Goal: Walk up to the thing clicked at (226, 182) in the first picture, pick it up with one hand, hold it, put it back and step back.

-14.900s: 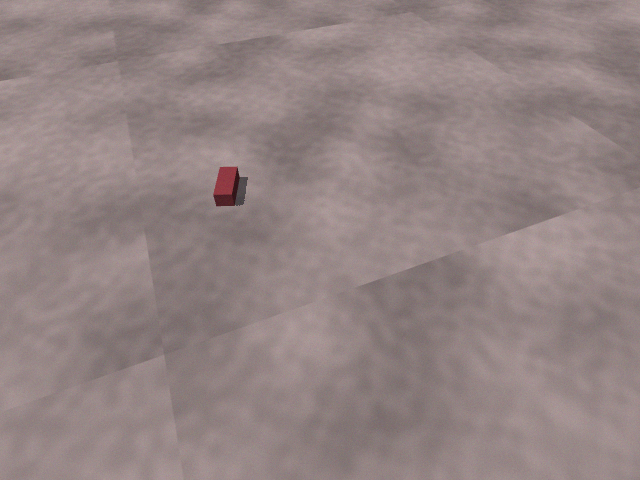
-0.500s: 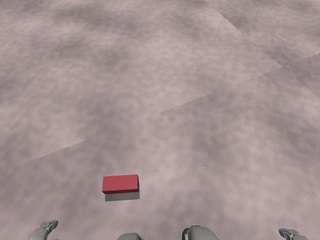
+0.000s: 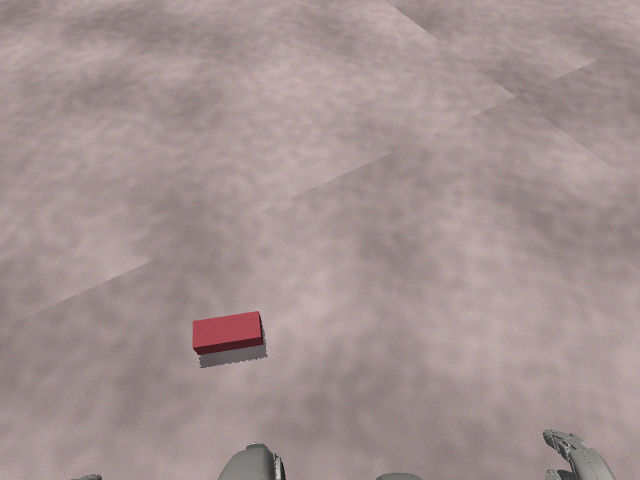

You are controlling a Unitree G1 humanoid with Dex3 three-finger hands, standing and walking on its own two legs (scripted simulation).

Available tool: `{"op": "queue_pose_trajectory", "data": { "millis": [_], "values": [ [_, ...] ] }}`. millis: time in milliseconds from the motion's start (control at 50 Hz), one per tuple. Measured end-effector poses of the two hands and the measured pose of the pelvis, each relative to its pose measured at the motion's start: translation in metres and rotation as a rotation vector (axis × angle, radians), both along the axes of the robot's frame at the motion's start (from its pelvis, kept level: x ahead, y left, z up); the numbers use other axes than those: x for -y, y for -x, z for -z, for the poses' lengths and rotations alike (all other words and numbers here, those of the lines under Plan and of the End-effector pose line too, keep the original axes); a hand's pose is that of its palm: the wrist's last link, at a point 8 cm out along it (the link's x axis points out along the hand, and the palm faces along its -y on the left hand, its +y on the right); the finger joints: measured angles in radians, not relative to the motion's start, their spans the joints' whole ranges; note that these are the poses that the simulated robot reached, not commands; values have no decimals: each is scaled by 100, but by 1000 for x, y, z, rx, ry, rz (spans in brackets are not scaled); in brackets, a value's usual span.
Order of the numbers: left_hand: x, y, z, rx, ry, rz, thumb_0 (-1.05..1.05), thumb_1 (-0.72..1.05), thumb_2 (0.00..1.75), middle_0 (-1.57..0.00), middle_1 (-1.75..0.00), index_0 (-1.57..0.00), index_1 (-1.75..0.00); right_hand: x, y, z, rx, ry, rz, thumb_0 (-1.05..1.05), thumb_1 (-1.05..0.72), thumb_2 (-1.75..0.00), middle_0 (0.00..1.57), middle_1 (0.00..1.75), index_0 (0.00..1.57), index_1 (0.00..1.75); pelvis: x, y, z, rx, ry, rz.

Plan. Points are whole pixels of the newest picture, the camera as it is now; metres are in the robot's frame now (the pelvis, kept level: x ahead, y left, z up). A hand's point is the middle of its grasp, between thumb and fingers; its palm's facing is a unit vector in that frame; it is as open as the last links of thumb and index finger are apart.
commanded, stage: walk up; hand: left
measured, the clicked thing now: (228, 333) +0.56 +0.28 -0.72
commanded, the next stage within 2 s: stand in 1.38 s
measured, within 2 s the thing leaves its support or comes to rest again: neither
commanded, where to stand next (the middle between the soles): +0.20 +0.00 m, yaw +7 degrees
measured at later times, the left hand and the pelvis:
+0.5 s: hand out of the picture -0.06 +0.23 -0.14, palm faces +0.13 -0.94 -0.32, open 7.4 cm; pelvis -0.12 -0.04 +0.01, yaw +7 degrees
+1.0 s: hand out of the picture -0.10 +0.22 -0.13, palm faces +0.12 -0.93 -0.35, open 7.4 cm; pelvis -0.14 -0.05 +0.02, yaw +7 degrees
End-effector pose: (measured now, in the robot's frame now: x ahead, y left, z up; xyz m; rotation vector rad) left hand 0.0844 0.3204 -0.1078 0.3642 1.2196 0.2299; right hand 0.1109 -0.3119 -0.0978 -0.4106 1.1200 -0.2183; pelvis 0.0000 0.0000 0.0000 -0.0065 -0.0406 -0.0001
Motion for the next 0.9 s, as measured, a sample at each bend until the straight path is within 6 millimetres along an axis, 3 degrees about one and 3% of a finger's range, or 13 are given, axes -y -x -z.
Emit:
{"op": "queue_pose_trajectory", "data": {
  "millis": [120,200,320,440,540,680,780,900],
  "values": [
    [25,51,-22,22,-6,-32,0,90,90,-20,-30,-21,-30,20,29,0,-5,-19,6,1,-90,-90,20,30,20,30,17,32,-11,2,-31,-24],
    [32,67,-30,58,-18,-41,1,90,90,-21,-30,-21,-30,26,56,-2,-26,-11,-25,1,-90,-90,20,30,20,30,24,53,-14,-12,-36,-50],
    [34,89,-21,163,-1,-52,0,90,90,-21,-30,-21,-30,25,98,1,-90,12,-81,1,-90,-90,20,30,20,30,28,89,-6,-12,-16,-118],
    [39,134,-8,118,56,-99,0,90,90,-20,-30,-21,-30,17,133,-10,-80,2,-98,1,-90,-90,20,30,20,30,30,116,-11,10,-15,-134],
    [47,174,-6,69,69,-126,1,90,90,-20,-30,-21,-30,22,137,-17,-40,-8,-115,1,-90,-90,20,30,20,30,40,129,-15,8,-2,-117],
    [62,217,-10,23,33,-132,1,90,90,-20,-30,-21,-30,35,129,-10,19,-47,-103,1,-90,-90,20,30,20,30,54,143,-13,24,21,-108],
    [59,225,-14,41,30,-149,1,90,90,-21,-30,-21,-30,33,134,-6,6,-55,-117,1,-90,-90,20,30,20,30,48,148,-14,20,4,-133],
    [54,216,-14,47,46,-150,1,90,90,-20,-30,-21,-30,22,149,-7,-35,-78,-104,1,-90,-90,20,30,20,30,46,145,-19,14,-5,-121]
  ]
}}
